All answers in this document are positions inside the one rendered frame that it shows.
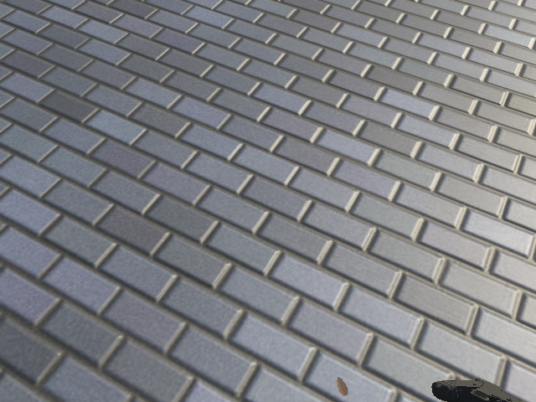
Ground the robot right hand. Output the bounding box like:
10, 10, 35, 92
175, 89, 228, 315
431, 378, 525, 402

